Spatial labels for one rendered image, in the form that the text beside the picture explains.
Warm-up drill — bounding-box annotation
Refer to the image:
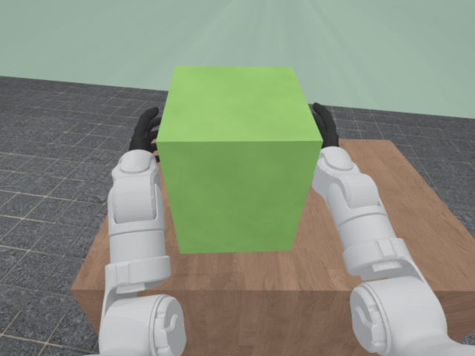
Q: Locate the left robot upper arm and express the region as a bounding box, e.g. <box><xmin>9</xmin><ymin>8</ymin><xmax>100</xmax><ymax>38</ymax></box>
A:
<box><xmin>83</xmin><ymin>294</ymin><xmax>186</xmax><ymax>356</ymax></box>

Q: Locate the carton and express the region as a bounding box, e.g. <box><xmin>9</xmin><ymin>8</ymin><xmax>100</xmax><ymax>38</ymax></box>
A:
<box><xmin>156</xmin><ymin>66</ymin><xmax>323</xmax><ymax>254</ymax></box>

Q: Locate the robot right hand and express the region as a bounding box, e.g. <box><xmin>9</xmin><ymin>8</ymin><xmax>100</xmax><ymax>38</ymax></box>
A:
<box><xmin>311</xmin><ymin>102</ymin><xmax>339</xmax><ymax>149</ymax></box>

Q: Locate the robot left hand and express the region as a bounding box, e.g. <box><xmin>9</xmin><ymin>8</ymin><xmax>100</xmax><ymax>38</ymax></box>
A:
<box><xmin>128</xmin><ymin>107</ymin><xmax>162</xmax><ymax>163</ymax></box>

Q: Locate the robot left forearm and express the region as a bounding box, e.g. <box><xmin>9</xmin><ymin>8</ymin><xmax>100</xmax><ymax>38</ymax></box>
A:
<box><xmin>99</xmin><ymin>150</ymin><xmax>171</xmax><ymax>353</ymax></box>

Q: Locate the pedestal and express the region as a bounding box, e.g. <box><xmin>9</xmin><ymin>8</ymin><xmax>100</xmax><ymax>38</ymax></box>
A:
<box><xmin>70</xmin><ymin>139</ymin><xmax>475</xmax><ymax>356</ymax></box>

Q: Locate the robot right forearm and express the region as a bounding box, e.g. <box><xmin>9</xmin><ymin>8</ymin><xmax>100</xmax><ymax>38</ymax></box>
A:
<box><xmin>312</xmin><ymin>146</ymin><xmax>448</xmax><ymax>332</ymax></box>

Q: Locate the right robot upper arm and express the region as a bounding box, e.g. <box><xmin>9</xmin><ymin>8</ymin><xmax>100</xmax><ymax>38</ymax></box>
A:
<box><xmin>350</xmin><ymin>276</ymin><xmax>475</xmax><ymax>356</ymax></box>

